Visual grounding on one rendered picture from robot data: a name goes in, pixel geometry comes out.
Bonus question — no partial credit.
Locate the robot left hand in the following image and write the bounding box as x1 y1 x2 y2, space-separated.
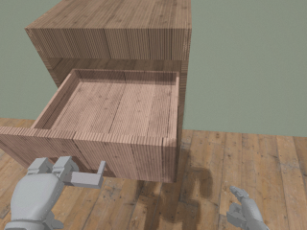
11 155 80 230

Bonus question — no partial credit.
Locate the robot right hand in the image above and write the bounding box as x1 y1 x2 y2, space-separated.
226 185 264 230

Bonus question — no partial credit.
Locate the robot right forearm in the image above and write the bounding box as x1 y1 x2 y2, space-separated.
246 220 270 230

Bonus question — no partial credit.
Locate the drawer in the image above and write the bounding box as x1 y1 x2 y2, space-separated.
0 68 179 184

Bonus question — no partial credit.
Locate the robot left forearm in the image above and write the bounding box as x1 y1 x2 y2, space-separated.
4 219 45 230

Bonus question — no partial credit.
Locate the cabinet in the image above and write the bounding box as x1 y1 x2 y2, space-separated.
24 0 192 183

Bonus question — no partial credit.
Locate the handle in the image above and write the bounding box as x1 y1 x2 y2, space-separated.
62 160 106 190

